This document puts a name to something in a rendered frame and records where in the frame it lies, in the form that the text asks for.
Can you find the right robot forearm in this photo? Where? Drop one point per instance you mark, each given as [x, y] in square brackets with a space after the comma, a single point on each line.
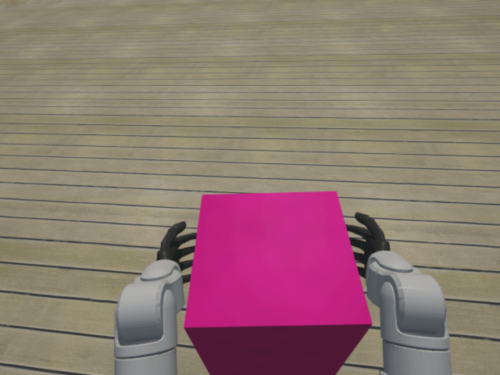
[413, 317]

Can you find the carton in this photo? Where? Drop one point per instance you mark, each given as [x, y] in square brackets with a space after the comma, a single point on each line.
[275, 289]

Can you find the robot right hand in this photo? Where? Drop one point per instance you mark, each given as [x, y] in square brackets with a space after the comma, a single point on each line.
[374, 236]

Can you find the left robot forearm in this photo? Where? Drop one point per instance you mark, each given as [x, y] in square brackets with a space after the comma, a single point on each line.
[145, 336]

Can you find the robot left hand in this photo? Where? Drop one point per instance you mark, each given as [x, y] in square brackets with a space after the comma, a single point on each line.
[171, 243]

